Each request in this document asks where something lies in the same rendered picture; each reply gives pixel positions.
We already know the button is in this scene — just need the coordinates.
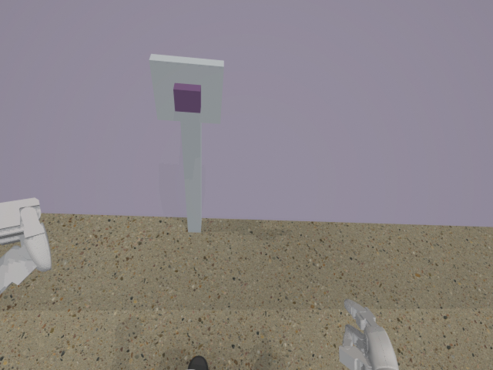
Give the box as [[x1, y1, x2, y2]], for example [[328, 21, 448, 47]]
[[173, 83, 201, 113]]

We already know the robot right hand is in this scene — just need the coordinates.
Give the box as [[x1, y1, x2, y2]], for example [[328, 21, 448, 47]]
[[339, 299, 399, 370]]

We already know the robot left hand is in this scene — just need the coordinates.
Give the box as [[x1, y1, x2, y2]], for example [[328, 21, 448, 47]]
[[0, 198, 52, 294]]

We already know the panel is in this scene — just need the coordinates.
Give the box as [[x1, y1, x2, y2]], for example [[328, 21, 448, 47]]
[[149, 54, 224, 233]]

